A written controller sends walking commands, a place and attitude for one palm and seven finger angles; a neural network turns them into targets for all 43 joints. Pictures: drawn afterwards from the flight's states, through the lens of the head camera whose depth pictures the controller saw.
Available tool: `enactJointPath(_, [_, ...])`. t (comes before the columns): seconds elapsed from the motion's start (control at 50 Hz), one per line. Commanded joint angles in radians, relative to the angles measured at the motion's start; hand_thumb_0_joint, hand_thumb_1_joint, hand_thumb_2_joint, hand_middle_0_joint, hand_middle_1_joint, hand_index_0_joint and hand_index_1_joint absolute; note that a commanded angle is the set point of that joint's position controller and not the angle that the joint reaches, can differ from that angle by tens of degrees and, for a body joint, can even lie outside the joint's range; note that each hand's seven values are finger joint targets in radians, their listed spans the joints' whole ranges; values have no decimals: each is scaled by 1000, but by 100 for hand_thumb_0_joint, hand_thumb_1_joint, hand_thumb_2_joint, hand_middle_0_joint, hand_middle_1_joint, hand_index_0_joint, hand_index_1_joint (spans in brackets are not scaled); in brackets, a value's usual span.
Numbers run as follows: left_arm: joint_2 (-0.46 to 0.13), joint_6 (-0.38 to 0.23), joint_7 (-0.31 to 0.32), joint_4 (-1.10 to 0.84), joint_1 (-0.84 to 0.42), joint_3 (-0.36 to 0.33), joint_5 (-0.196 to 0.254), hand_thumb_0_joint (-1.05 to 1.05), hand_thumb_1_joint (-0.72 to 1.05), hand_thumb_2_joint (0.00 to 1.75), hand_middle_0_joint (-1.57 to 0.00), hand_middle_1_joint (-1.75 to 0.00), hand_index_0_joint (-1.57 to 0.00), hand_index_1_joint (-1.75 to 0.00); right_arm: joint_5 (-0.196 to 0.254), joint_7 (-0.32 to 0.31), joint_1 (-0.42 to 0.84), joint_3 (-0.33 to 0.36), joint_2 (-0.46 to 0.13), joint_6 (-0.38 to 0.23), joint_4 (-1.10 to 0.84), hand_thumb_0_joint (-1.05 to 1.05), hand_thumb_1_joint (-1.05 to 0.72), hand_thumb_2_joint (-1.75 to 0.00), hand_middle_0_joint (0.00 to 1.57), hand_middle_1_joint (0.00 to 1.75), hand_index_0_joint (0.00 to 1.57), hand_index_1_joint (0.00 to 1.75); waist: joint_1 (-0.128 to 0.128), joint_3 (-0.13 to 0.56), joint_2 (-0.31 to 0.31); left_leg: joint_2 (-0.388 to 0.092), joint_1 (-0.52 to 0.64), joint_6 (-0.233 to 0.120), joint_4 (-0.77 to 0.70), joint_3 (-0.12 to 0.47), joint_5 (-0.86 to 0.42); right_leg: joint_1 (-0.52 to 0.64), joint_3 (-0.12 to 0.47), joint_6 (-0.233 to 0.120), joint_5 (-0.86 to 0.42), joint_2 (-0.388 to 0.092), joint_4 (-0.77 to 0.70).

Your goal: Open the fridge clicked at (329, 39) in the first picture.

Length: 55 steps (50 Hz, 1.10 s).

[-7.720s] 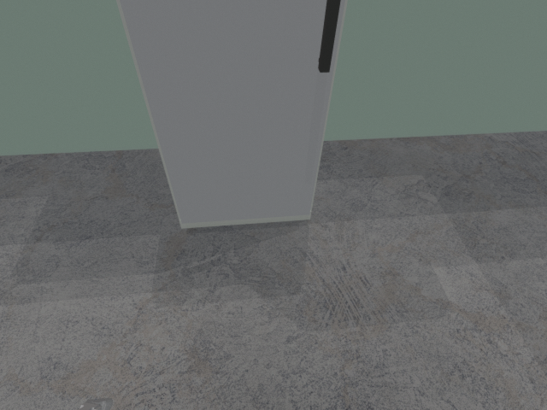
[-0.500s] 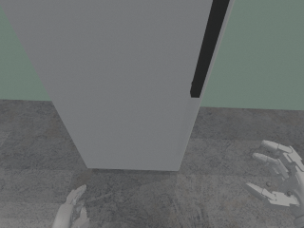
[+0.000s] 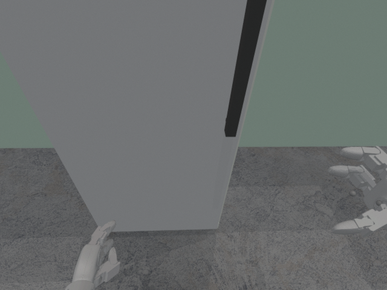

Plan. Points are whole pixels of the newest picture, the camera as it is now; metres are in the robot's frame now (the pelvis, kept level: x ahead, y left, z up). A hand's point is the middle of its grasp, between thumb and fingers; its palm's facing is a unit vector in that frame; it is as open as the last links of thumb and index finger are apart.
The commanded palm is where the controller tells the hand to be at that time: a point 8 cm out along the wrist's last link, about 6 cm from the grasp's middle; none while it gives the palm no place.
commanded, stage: raise the hand to about handle height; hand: right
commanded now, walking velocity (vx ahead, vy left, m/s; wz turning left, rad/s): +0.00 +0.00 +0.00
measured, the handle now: (240, 65) +0.53 -0.10 +0.23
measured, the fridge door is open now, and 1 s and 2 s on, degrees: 0 0 0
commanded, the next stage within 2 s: move the hooked fingers beside the handle in 0.74 s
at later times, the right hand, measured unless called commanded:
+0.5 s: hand (349, 166) +0.28 -0.26 +0.18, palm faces +0.03 +1.00 -0.07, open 14.0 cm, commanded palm +0.25 -0.30 +0.19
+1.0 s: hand (345, 164) +0.29 -0.26 +0.18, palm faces +0.05 +1.00 -0.05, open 14.0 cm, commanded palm +0.27 -0.29 +0.19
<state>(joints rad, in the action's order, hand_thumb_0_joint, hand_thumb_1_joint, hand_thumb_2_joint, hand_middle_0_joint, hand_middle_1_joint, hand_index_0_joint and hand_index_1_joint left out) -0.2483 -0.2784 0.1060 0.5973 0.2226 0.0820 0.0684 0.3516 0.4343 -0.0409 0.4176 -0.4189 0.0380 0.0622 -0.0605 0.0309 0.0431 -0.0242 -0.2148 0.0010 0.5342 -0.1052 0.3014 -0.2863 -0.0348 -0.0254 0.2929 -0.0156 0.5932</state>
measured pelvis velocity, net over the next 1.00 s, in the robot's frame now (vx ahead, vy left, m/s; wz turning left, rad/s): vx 0.00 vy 0.02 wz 0.01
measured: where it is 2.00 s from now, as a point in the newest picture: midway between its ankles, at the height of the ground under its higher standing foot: outside the picture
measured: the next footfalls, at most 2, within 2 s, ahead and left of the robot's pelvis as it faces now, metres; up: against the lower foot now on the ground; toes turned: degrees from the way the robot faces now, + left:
none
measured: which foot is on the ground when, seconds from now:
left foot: down 0.00-1.00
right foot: down 0.00-1.00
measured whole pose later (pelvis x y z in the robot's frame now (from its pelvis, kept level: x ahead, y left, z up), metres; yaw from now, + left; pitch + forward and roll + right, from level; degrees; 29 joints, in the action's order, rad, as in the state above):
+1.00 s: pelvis +0.00 +0.02 +0.01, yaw +0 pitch -2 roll +1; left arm -0.27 -0.20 0.11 0.61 0.22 0.07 0.10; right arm 0.33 0.46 0.15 0.45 -0.46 0.16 0.20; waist -0.05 0.03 0.06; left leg -0.01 -0.17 -0.02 0.48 -0.10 0.29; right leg -0.23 -0.03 0.00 0.26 -0.03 0.52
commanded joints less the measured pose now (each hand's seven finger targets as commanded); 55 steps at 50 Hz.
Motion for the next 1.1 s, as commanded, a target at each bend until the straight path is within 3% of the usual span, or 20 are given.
enactJointPath(0.0, [-128, -46, 16, -150, -103, -48, 5, 0, 90, 90, -20, -30, -20, -30, 25, 8, 318, 117, -280, -28, -209, 0, 50, -30, 30, 120, 30, 120, 12, 147, 60, 37, -12, -25, -96, 33, -187, 153, 88, 2, -188, 5, -136])
enactJointPath(0.06, [-130, -36, 17, -142, -106, -45, 9, 0, 90, 90, -20, -30, -20, -30, 28, 21, 351, 130, -306, -7, -171, 0, 50, -30, 30, 120, 30, 120, 12, 138, 29, 36, 8, -25, -117, 40, -197, 157, 84, -1, -195, 6, -141])
enactJointPath(0.22, [-131, -16, 15, -152, -128, -39, 20, 0, 90, 90, -20, -30, -20, -30, 15, 36, 490, 162, -378, 57, -125, 0, 50, -30, 30, 120, 30, 120, 9, 153, 50, 30, 25, -25, -143, 44, -195, 184, 82, -4, -192, 15, -168])
enactJointPath(0.24, [-130, -15, 14, -153, -125, -41, 19, 0, 90, 90, -20, -30, -20, -30, 17, 41, 452, 156, -359, 66, -84, 0, 50, -30, 30, 120, 30, 120, 8, 151, 54, 29, 25, -26, -141, 46, -209, 184, 78, -4, -200, 17, -164])
enactJointPath(0.26, [-134, -10, 8, -155, -122, -44, 20, 0, 90, 90, -20, -30, -20, -30, 22, 48, 416, 151, -349, 72, -71, 0, 50, -30, 30, 120, 30, 120, 2, 151, -3, 28, 44, -26, -142, 48, -237, 177, 75, -5, -223, 12, -158])
enactJointPath(0.34, [-142, 1, -1, -165, -124, -52, 26, 0, 90, 90, -20, -30, -20, -30, 28, 62, 393, 142, -332, 95, -51, 0, 50, -30, 30, 120, 30, 120, 5, 146, 1, 24, 18, -17, -131, 53, -254, 164, 63, -5, -218, 17, -146])
enactJointPath(0.36, [-143, 5, -5, -168, -127, -54, 25, 0, 90, 90, -20, -30, -20, -30, 32, 58, 387, 153, -343, 95, -64, 0, 50, -30, 30, 120, 30, 120, 0, 138, -37, 19, 36, -17, -132, 62, -272, 151, 60, -5, -232, 14, -137])
enactJointPath(0.44, [-131, 4, 1, -181, -134, -55, 24, 0, 90, 90, -20, -30, -20, -30, 22, 32, 459, 167, -362, 67, -166, 0, 50, -30, 30, 120, 30, 120, 6, 181, 52, 24, 29, -18, -125, 58, -270, 196, 53, -8, -241, 20, -137])
enactJointPath(0.48, [-129, 3, 3, -175, -134, -55, 19, 0, 90, 90, -20, -30, -20, -30, 23, 17, 454, 188, -379, 53, -180, 0, 50, -30, 30, 120, 30, 120, 4, 173, 39, 20, 41, -16, -130, 71, -289, 189, 48, -11, -247, 17, -133])
enactJointPath(0.54, [-128, 4, 10, -168, -126, -54, 21, 0, 90, 90, -20, -30, -20, -30, 15, 12, 443, 177, -362, 52, -153, 0, 50, -30, 30, 120, 30, 120, 8, 159, 69, 24, 33, -16, -130, 61, -276, 190, 47, -8, -236, 19, -142])
enactJointPath(0.58, [-132, 8, 11, -167, -127, -54, 21, 0, 90, 90, -20, -30, -20, -30, 13, 13, 446, 174, -365, 60, -150, 0, 50, -30, 30, 120, 30, 120, 9, 159, 33, 21, 44, -13, -131, 66, -296, 184, 47, -11, -245, 17, -141])
enactJointPath(0.62, [-129, 10, 13, -166, -127, -54, 24, 0, 90, 90, -20, -30, -20, -30, 9, 19, 448, 148, -341, 71, -139, 0, 50, -30, 30, 120, 30, 120, 15, 151, 73, 22, 29, -12, -132, 64, -290, 194, 42, -9, -238, 19, -140])
enactJointPath(0.66, [-131, 13, 12, -166, -124, -53, 24, 0, 90, 90, -20, -30, -20, -30, 15, 24, 431, 138, -335, 81, -116, 0, 50, -30, 30, 120, 30, 120, 15, 136, 12, 21, 34, -10, -138, 67, -281, 177, 47, -8, -230, 14, -139])
enactJointPath(0.76, [-133, 16, 9, -169, -131, -55, 24, 0, 90, 90, -20, -30, -20, -30, 26, 34, 425, 153, -348, 80, -108, 0, 50, -30, 30, 120, 30, 120, 13, 145, -17, 17, 31, -4, -136, 79, -285, 170, 49, -11, -227, 14, -127])
enactJointPath(0.82, [-128, 16, 9, -172, -134, -55, 25, 0, 90, 90, -20, -30, -20, -30, 26, 34, 439, 158, -346, 72, -126, 0, 50, -30, 30, 120, 30, 120, 15, 174, 24, 18, 37, -4, -125, 73, -310, 184, 45, -11, -244, 17, -125])
enactJointPath(0.86, [-133, 19, 10, -160, -126, -56, 24, 0, 90, 90, -20, -30, -20, -30, 28, 31, 449, 165, -363, 68, -83, 0, 50, -30, 30, 120, 30, 120, 19, 140, -22, 16, 24, -1, -135, 87, -289, 159, 48, -10, -225, 11, -118])
enactJointPath(0.92, [-127, 18, 17, -158, -129, -52, 29, 0, 90, 90, -20, -30, -20, -30, 10, 25, 552, 96, -313, 60, -92, 0, 50, -30, 30, 120, 30, 120, 38, 143, 68, 22, -9, -11, -133, 69, -252, 189, 49, -9, -206, 17, -131])
enactJointPath(0.98, [-134, 20, 23, -148, -117, -54, 26, 0, 90, 90, -20, -30, -20, -30, -1, 9, 601, 92, -328, 56, -51, 0, 50, -30, 30, 120, 30, 120, 44, 142, 8, 22, -14, -9, -142, 72, -211, 175, 56, -11, -177, 12, -137])
enactJointPath(1.04, [-130, 16, 26, -150, -119, -54, 25, 0, 90, 90, -20, -30, -20, -30, -14, -4, 630, 76, -314, 47, -43, 0, 50, -30, 30, 120, 30, 120, 37, 176, 58, 20, -7, -17, -135, 63, -206, 197, 62, -10, -184, 15, -144])
enactJointPath(1.08, [-128, 21, 21, -153, -121, -52, 25, 0, 90, 90, -20, -30, -20, -30, -19, -13, 636, 59, -296, 49, -47, 0, 50, -30, 30, 120, 30, 120, 34, 190, 31, 21, 11, -19, -128, 59, -235, 196, 59, -10, -210, 12, -145])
